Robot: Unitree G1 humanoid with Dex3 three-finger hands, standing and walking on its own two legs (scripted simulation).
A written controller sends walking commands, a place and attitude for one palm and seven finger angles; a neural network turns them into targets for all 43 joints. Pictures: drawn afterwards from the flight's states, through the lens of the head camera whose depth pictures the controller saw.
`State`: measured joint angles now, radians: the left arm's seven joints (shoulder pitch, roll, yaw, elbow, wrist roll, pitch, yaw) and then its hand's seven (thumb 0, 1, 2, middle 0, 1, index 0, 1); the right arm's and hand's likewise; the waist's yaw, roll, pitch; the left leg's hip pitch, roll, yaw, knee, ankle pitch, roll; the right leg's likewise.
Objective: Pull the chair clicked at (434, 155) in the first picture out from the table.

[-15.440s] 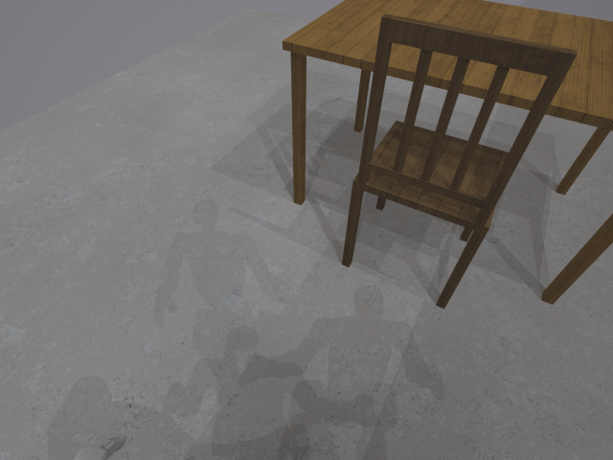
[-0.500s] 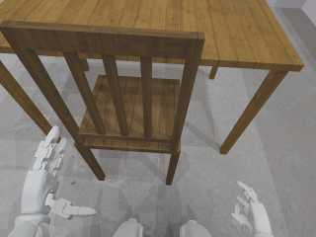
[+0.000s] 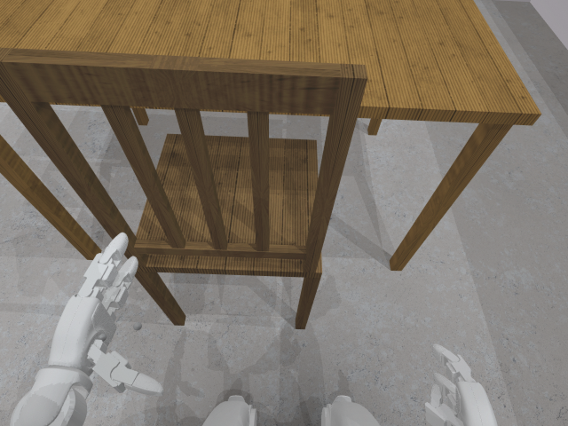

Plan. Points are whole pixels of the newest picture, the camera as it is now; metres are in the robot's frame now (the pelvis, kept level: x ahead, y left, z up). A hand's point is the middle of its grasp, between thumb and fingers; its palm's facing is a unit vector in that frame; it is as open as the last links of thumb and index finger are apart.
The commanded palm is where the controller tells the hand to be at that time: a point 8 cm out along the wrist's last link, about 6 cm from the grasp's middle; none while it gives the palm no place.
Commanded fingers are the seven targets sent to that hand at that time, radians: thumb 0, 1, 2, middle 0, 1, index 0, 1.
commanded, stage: raise the hand toward the chair's back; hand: left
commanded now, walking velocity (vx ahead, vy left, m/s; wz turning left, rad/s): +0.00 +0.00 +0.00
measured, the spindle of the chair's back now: (207, 193) +0.45 +0.14 +0.02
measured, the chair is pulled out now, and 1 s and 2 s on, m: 0.00 0.00 0.00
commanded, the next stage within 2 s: aim the fingers beside a spindle in 0.30 s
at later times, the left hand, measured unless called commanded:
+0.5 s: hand (123, 321) +0.24 +0.21 +0.04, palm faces +0.03 -1.00 -0.06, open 16.9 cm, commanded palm +0.22 +0.25 +0.04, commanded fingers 0.00 -0.50 0.30 -0.06 -0.08 -0.06 -0.08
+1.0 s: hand (173, 311) +0.27 +0.16 +0.01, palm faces -0.05 -1.00 -0.03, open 16.9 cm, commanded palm +0.25 +0.22 +0.02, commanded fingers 0.00 -0.50 0.30 -0.06 -0.08 -0.06 -0.08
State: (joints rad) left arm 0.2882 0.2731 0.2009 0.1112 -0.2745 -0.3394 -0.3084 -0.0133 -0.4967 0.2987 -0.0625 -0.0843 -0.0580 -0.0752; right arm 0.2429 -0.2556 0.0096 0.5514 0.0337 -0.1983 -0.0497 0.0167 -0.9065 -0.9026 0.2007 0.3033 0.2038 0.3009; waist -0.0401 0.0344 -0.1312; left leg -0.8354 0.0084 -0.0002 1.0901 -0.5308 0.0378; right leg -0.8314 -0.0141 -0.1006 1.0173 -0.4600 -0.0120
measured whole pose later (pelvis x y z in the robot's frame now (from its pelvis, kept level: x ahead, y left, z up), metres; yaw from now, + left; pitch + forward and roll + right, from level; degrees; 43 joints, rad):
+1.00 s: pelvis -0.01 -0.01 -0.02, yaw +0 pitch +18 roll -2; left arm 0.16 0.22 0.12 0.17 -0.22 -0.44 -0.20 -0.01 -0.50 0.30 -0.06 -0.08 -0.06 -0.08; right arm 0.22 -0.25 0.02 0.56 0.01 -0.17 -0.02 0.02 -0.91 -0.90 0.20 0.30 0.20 0.30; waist -0.04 0.03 -0.14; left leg -0.94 0.01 0.00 1.17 -0.55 0.03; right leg -0.94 -0.02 -0.10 1.11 -0.48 -0.02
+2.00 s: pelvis -0.02 +0.00 -0.04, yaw -1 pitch +22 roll -2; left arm -0.07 0.17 0.06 0.35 -0.15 -0.46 -0.08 -0.01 -0.50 0.30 -0.06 -0.08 -0.06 -0.08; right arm 0.20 -0.24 0.01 0.56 0.00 -0.07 0.00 0.01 -0.91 -0.90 0.20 0.30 0.20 0.30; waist -0.05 0.03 -0.15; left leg -1.09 0.01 0.02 1.28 -0.58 0.04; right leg -1.10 -0.02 -0.08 1.23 -0.51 -0.02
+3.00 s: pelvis -0.02 -0.02 -0.04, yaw +0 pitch +22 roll -1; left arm -0.02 0.16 0.01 0.33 -0.16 -0.44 -0.08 -0.01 -0.50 0.30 -0.06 -0.08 -0.06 -0.07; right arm 0.20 -0.25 0.01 0.54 0.01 -0.06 0.00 0.01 -0.91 -0.90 0.20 0.30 0.20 0.30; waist -0.04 0.04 -0.15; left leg -1.07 0.01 0.00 1.27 -0.57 0.02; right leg -1.09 -0.02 -0.09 1.23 -0.52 -0.04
